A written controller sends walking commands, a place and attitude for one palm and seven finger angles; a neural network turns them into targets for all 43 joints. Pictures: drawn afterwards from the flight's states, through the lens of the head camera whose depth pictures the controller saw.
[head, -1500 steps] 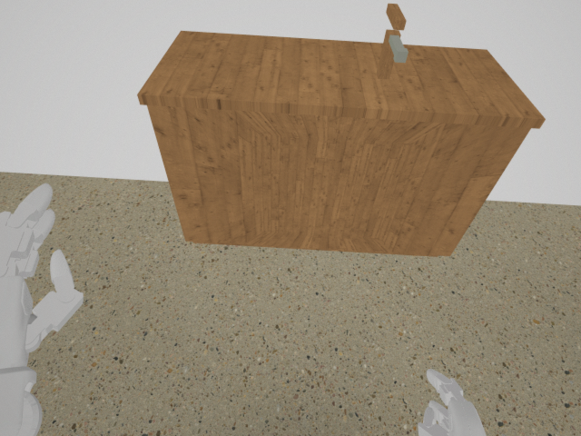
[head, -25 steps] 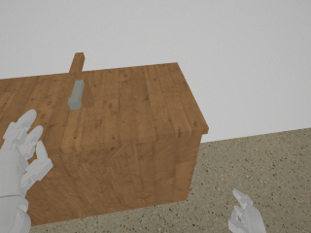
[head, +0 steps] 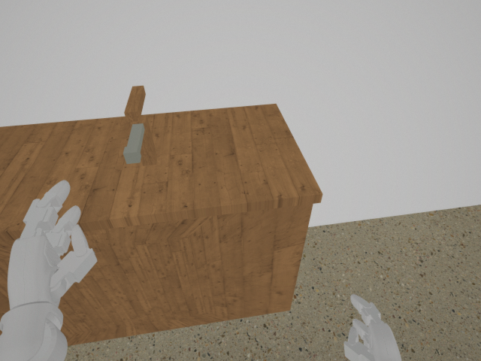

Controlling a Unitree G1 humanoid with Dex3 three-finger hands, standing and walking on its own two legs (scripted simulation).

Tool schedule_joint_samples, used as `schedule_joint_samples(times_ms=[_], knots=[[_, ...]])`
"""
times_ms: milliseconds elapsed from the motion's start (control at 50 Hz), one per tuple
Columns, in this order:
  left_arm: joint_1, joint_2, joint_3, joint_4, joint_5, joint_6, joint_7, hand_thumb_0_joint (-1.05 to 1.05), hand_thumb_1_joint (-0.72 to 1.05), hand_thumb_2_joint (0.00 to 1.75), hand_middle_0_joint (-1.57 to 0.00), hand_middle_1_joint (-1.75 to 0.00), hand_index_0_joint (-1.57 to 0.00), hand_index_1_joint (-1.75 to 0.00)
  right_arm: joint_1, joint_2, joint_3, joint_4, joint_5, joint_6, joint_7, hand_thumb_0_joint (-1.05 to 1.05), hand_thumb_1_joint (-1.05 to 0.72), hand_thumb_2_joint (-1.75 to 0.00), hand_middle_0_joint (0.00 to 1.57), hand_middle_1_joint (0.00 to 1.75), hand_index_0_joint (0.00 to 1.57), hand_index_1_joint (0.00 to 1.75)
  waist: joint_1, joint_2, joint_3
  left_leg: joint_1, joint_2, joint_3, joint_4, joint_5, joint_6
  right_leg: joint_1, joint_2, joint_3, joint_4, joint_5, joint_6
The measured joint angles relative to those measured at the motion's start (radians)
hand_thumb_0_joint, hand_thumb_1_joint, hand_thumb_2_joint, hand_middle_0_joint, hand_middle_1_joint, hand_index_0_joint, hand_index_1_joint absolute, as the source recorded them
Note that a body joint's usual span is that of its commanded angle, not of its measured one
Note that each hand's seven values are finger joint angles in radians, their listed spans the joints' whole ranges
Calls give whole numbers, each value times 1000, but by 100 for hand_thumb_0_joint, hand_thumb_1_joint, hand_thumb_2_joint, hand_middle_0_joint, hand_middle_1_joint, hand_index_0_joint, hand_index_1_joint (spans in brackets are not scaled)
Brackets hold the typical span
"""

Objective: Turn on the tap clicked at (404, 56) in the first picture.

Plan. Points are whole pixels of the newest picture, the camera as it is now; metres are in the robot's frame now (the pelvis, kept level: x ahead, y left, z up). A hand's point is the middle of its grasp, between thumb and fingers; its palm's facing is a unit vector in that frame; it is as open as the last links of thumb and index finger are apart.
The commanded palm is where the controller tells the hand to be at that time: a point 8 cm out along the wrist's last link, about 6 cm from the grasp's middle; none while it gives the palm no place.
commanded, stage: turn the palm inward beside the body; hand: left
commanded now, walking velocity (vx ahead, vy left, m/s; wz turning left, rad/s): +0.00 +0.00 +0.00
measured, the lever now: (132, 154) +0.46 +0.31 +0.11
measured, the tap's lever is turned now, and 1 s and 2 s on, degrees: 0 0 0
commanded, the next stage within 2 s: reach beside the lever's end, fingers flat in 0.60 s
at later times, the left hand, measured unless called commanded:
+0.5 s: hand (106, 235) +0.21 +0.22 +0.16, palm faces +0.45 -0.89 -0.09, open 7.4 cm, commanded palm +0.16 +0.26 +0.17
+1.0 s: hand (103, 230) +0.23 +0.24 +0.16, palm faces +0.52 -0.85 -0.08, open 7.4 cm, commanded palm +0.19 +0.28 +0.16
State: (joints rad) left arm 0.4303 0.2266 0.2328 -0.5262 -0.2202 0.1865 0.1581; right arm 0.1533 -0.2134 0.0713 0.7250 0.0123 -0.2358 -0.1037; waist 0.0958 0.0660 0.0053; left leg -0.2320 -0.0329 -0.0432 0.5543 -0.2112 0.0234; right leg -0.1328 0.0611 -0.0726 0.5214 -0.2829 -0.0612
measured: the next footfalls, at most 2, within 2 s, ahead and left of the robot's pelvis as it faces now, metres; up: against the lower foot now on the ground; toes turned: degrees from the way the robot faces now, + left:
none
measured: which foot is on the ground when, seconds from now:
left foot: down 0.00-1.00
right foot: down 0.00-1.00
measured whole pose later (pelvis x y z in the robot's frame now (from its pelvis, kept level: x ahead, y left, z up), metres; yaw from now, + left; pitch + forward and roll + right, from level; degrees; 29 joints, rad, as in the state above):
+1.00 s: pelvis +0.01 -0.03 +0.00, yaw +0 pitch -5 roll +0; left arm 0.25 0.24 0.33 -0.34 -0.26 0.25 0.15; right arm 0.15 -0.22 0.06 0.75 0.03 -0.23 -0.12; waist 0.09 0.07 -0.01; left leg -0.24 -0.01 -0.07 0.55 -0.23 -0.01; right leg -0.14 0.09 -0.09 0.50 -0.29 -0.09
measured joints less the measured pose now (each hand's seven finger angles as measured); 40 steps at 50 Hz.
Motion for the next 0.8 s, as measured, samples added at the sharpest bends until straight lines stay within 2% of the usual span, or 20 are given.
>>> schedule_joint_samples(times_ms=[220,360,640,800], knots=[[6,-5,13,-17,-30,28,-5,2,89,90,-20,-30,-21,-30,-6,1,0,4,1,-16,4,1,-91,-90,20,30,20,30,6,1,-11,11,-4,-7,-8,-12,0,17,-2,-5,-17,-9,-4],[1,-9,9,-24,-32,57,-22,2,89,90,-20,-30,-20,-30,-12,-2,1,-14,-1,-14,9,1,-91,-90,20,30,20,30,11,2,-23,14,-8,-3,-20,-19,-1,15,-7,0,-19,-21,-5],[-1,-14,17,-29,-34,75,-24,2,89,90,-20,-30,-20,-30,-8,-13,-9,-30,4,9,17,1,-91,-90,20,30,20,30,13,-1,-38,11,-2,-2,-13,-35,-12,7,-1,2,-4,-40,-16],[-6,-2,32,-13,-46,64,-28,2,89,90,-20,-30,-21,-30,-1,-10,-10,-21,8,16,12,1,-91,-90,20,30,20,30,7,-1,-45,9,5,-4,-15,-28,-22,1,7,0,1,-36,-25]])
